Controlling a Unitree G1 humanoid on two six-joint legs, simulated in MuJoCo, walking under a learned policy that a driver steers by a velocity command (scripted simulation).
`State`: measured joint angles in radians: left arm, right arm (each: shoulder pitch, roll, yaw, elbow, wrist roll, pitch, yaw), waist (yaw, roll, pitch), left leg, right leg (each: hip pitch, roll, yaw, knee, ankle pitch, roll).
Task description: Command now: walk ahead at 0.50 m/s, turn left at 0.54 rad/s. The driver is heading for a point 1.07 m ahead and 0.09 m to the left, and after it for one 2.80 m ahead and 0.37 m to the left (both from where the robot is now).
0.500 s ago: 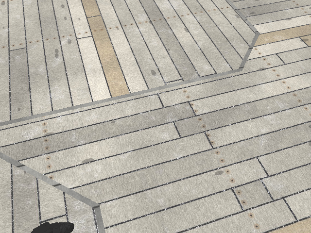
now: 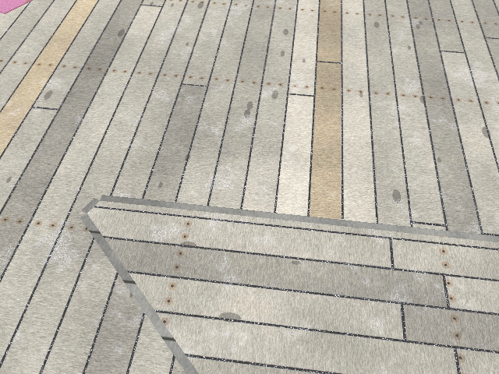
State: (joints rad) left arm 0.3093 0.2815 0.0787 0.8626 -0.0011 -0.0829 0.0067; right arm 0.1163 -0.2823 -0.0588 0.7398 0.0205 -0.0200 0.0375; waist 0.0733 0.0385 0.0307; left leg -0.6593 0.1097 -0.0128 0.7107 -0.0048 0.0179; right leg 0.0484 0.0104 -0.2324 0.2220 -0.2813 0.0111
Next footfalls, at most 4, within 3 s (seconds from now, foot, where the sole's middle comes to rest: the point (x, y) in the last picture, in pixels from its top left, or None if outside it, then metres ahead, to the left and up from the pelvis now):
0.12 left None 0.23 0.13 -0.78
0.62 right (281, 347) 0.55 -0.02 -0.78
1.12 left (176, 267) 0.77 0.30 -0.78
1.64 right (262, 195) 1.06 0.06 -0.78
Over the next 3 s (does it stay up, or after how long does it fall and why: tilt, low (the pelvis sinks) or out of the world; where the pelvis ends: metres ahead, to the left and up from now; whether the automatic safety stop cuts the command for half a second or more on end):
stays up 1.06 0.17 0.00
